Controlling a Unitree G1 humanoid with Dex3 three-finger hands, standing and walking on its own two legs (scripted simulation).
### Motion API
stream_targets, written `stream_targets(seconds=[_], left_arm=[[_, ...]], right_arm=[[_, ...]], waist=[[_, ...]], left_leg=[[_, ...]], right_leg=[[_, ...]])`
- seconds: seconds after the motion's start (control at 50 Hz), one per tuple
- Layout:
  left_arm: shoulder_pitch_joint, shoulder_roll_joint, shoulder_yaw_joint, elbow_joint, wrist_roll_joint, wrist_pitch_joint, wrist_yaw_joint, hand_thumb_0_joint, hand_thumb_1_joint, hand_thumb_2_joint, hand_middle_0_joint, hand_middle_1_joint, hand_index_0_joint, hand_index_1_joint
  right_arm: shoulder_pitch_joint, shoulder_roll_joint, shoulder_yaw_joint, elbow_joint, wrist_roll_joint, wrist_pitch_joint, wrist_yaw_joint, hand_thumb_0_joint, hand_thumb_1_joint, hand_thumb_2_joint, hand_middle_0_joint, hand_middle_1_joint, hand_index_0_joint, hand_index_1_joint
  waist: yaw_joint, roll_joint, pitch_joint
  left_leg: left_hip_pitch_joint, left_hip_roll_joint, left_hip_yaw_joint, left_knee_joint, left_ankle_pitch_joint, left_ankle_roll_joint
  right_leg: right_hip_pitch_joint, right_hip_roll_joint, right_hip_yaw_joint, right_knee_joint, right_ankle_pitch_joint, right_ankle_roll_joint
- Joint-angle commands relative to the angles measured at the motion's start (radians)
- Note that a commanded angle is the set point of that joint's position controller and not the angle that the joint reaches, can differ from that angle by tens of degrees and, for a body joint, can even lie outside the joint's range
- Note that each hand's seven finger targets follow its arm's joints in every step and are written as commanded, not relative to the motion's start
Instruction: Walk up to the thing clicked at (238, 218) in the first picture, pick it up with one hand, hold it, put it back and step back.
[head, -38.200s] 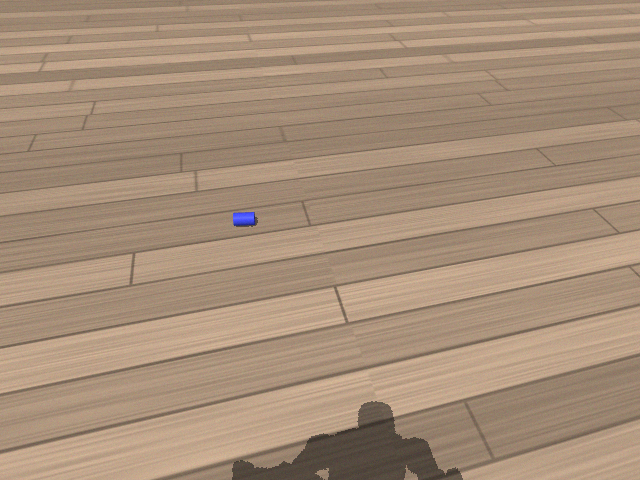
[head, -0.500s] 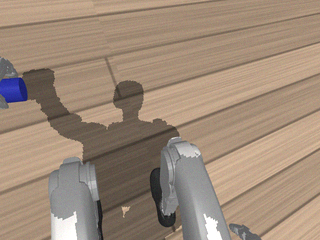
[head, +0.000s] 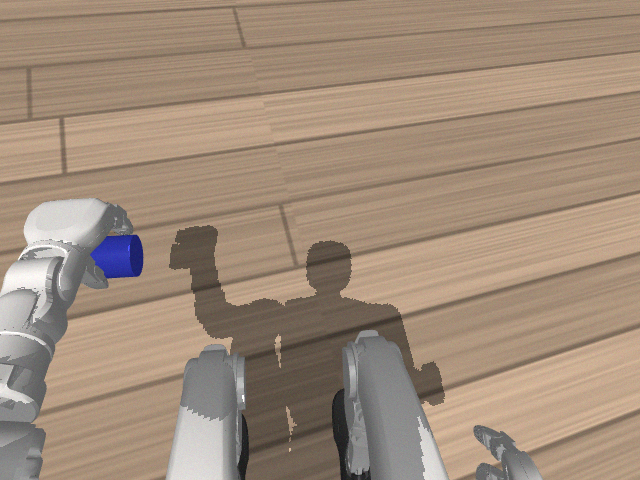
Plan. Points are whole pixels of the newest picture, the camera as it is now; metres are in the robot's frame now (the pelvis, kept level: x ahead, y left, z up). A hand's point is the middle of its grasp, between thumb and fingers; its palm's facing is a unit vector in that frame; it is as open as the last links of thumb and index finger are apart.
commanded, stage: lift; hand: left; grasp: from above
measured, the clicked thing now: (101, 257) +0.43 +0.27 -0.14
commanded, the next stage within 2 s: hold in 0.90 s
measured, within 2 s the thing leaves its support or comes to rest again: neither
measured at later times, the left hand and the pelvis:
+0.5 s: hand (26, 264) +0.35 +0.24 +0.08, palm faces -0.47 -0.07 -0.88, open 8.5 cm; pelvis +0.03 -0.01 +0.17, yaw +1 degrees
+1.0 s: hand out of the picture +0.36 +0.23 +0.16, palm faces -0.47 -0.09 -0.88, open 8.4 cm; pelvis +0.06 -0.01 +0.24, yaw +1 degrees
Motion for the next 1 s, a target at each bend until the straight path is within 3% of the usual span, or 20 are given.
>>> stream_targets(seconds=[0.0,0.12,0.14,0.16,0.18,0.24,0.26,0.42,0.5,0.58,0.66,0.74,0.8,0.86,0.88,0.9,0.98], left_arm=[[-0.326,0.283,0.105,-0.274,-0.022,0.019,0.064,0.000,0.860,0.414,-1.168,-0.346,-1.194,-0.320],[-0.167,0.204,0.084,-0.262,-0.022,0.052,0.051,0.000,0.844,0.437,-1.156,-0.354,-1.175,-0.334],[-0.152,0.166,0.060,-0.273,-0.031,0.054,0.044,0.000,0.850,0.453,-1.161,-0.367,-1.180,-0.347],[-0.136,0.181,0.073,-0.268,-0.028,0.055,0.042,0.000,0.843,0.466,-1.154,-0.377,-1.172,-0.358],[-0.122,0.147,0.052,-0.266,-0.030,0.055,0.038,0.000,0.847,0.495,-1.158,-0.397,-1.175,-0.379],[-0.061,0.133,0.048,-0.247,-0.034,0.044,0.038,0.000,0.845,0.487,-1.160,-0.399,-1.178,-0.380],[-0.095,0.112,0.028,-0.272,-0.036,0.036,0.041,0.000,0.830,0.469,-1.149,-0.393,-1.168,-0.374],[-0.124,0.071,0.004,-0.230,0.016,0.007,0.130,0.000,0.773,0.418,-1.080,-0.414,-1.108,-0.385],[-0.134,0.058,-0.009,-0.197,0.035,0.033,0.167,0.000,0.812,0.498,-1.127,-0.422,-1.143,-0.406],[-0.119,0.027,-0.038,-0.184,0.022,0.062,0.172,0.000,0.830,0.482,-1.135,-0.430,-1.158,-0.407],[-0.066,0.024,-0.025,-0.145,0.000,0.077,0.156,0.000,0.828,0.490,-1.143,-0.424,-1.163,-0.404],[-0.081,-0.005,-0.057,-0.154,-0.005,0.080,0.142,0.000,0.826,0.443,-1.141,-0.401,-1.165,-0.377],[-0.053,-0.005,-0.049,-0.164,-0.015,0.077,0.131,0.000,0.834,0.404,-1.142,-0.388,-1.172,-0.357],[-0.054,-0.016,-0.063,-0.188,-0.008,0.080,0.127,0.000,0.839,0.412,-1.141,-0.409,-1.174,-0.375],[-0.046,-0.001,-0.047,-0.198,-0.007,0.082,0.131,0.000,0.847,0.407,-1.147,-0.397,-1.180,-0.363],[-0.070,-0.002,-0.048,-0.215,-0.014,0.081,0.131,0.000,0.848,0.393,-1.147,-0.382,-1.181,-0.347],[-0.057,-0.021,-0.070,-0.241,-0.002,0.088,0.132,0.000,0.831,0.368,-1.144,-0.353,-1.177,-0.318]], right_arm=[[0.142,-0.196,-0.087,-0.043,0.011,-0.019,-0.032,0.000,-0.890,-0.896,0.200,0.300,0.200,0.300],[0.110,-0.169,-0.084,-0.038,0.026,-0.027,-0.050,0.000,-0.887,-0.894,0.200,0.300,0.200,0.300],[0.112,-0.162,-0.085,-0.035,0.028,-0.031,-0.055,0.000,-0.888,-0.895,0.200,0.300,0.200,0.300],[0.109,-0.163,-0.085,-0.034,0.030,-0.036,-0.059,0.000,-0.887,-0.895,0.200,0.300,0.200,0.300],[0.109,-0.153,-0.083,-0.030,0.031,-0.041,-0.063,0.000,-0.888,-0.895,0.200,0.300,0.200,0.300],[0.103,-0.139,-0.081,-0.022,0.036,-0.061,-0.077,0.000,-0.890,-0.896,0.200,0.300,0.200,0.300],[0.104,-0.132,-0.078,-0.021,0.037,-0.071,-0.081,0.000,-0.892,-0.897,0.200,0.300,0.200,0.300],[0.104,-0.132,-0.086,0.022,0.032,-0.128,-0.090,0.000,-0.890,-0.896,0.200,0.300,0.200,0.300],[0.099,-0.139,-0.088,0.038,0.030,-0.140,-0.084,0.000,-0.886,-0.895,0.200,0.300,0.200,0.300],[0.093,-0.131,-0.088,0.046,0.029,-0.148,-0.081,0.000,-0.889,-0.895,0.200,0.300,0.200,0.300],[0.091,-0.132,-0.092,0.049,0.029,-0.147,-0.080,0.000,-0.892,-0.896,0.200,0.300,0.200,0.300],[0.083,-0.121,-0.092,0.038,0.030,-0.145,-0.080,0.000,-0.894,-0.895,0.200,0.300,0.200,0.300],[0.079,-0.122,-0.097,0.028,0.030,-0.141,-0.079,0.000,-0.893,-0.895,0.200,0.300,0.200,0.300],[0.078,-0.120,-0.096,0.024,0.033,-0.136,-0.079,0.000,-0.893,-0.894,0.200,0.300,0.200,0.300],[0.077,-0.119,-0.097,0.027,0.033,-0.134,-0.081,0.000,-0.890,-0.893,0.201,0.300,0.200,0.300],[0.073,-0.122,-0.100,0.024,0.033,-0.133,-0.081,0.000,-0.889,-0.893,0.200,0.300,0.200,0.300],[0.072,-0.121,-0.098,0.033,0.035,-0.128,-0.084,0.000,-0.888,-0.892,0.201,0.300,0.200,0.300]], waist=[[0.011,0.214,-0.629],[0.042,0.152,-0.530],[0.036,0.152,-0.500],[0.046,0.136,-0.499],[0.036,0.127,-0.467],[0.043,0.070,-0.396],[0.035,0.068,-0.381],[0.055,0.106,-0.305],[0.067,0.108,-0.272],[0.076,0.079,-0.257],[0.091,0.042,-0.241],[0.087,0.025,-0.195],[0.097,0.014,-0.198],[0.100,0.013,-0.208],[0.110,0.026,-0.206],[0.099,0.038,-0.220],[0.102,0.038,-0.196]], left_leg=[[0.642,0.000,0.002,-0.392,0.207,0.010],[0.749,0.003,0.004,-0.564,0.170,0.005],[0.762,0.004,0.008,-0.586,0.169,0.005],[0.795,0.005,0.005,-0.612,0.168,0.005],[0.799,0.005,0.008,-0.631,0.170,0.004],[0.817,-0.001,0.025,-0.678,0.179,0.011],[0.831,-0.001,0.027,-0.696,0.174,0.012],[1.019,0.006,0.013,-0.872,0.174,-0.005],[1.106,0.012,0.008,-0.959,0.165,-0.008],[1.173,0.006,0.018,-1.013,0.245,-0.013],[1.220,-0.001,0.036,-1.048,0.337,-0.011],[1.241,-0.011,0.048,-1.090,0.351,-0.006],[1.279,-0.014,0.057,-1.122,0.369,-0.006],[1.320,-0.016,0.055,-1.147,0.417,-0.008],[1.337,-0.016,0.058,-1.156,0.431,-0.009],[1.370,-0.013,0.059,-1.168,0.441,-0.012],[1.422,-0.008,0.051,-1.200,0.492,-0.018]], right_leg=[[0.433,0.036,-0.036,-0.277,0.181,-0.061],[0.611,0.041,-0.025,-0.436,0.157,-0.058],[0.631,0.044,-0.021,-0.465,0.157,-0.057],[0.668,0.046,-0.020,-0.491,0.156,-0.057],[0.691,0.046,-0.015,-0.518,0.160,-0.057],[0.786,0.049,0.002,-0.608,0.163,-0.056],[0.808,0.050,0.008,-0.632,0.159,-0.056],[0.919,0.053,0.023,-0.782,0.161,-0.059],[0.984,0.054,0.020,-0.854,0.165,-0.055],[1.075,0.054,0.024,-0.925,0.220,-0.054],[1.168,0.053,0.027,-0.979,0.291,-0.052],[1.223,0.049,0.043,-1.042,0.307,-0.049],[1.275,0.048,0.046,-1.079,0.322,-0.048],[1.310,0.048,0.047,-1.101,0.359,-0.049],[1.322,0.050,0.050,-1.111,0.374,-0.050],[1.327,0.051,0.043,-1.113,0.382,-0.052],[1.333,0.054,0.034,-1.133,0.414,-0.055]])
